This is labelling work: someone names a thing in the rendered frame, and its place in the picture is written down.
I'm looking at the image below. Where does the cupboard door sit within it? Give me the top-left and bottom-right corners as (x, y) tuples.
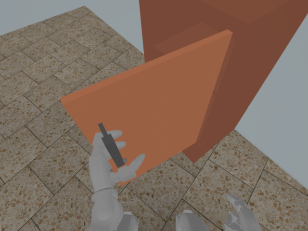
(60, 29), (233, 186)

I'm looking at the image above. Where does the right robot hand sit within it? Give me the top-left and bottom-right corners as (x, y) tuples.
(224, 193), (262, 231)

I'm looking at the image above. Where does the left robot hand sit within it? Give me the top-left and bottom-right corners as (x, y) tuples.
(89, 130), (145, 193)

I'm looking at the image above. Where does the robot right shin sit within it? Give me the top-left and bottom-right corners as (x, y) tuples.
(183, 209), (192, 213)

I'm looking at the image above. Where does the left robot thigh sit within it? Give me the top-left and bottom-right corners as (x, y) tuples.
(116, 214), (139, 231)

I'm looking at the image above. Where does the left robot forearm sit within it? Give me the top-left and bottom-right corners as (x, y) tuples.
(87, 188), (123, 231)

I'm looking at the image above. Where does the handle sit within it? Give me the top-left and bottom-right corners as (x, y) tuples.
(98, 122), (125, 168)

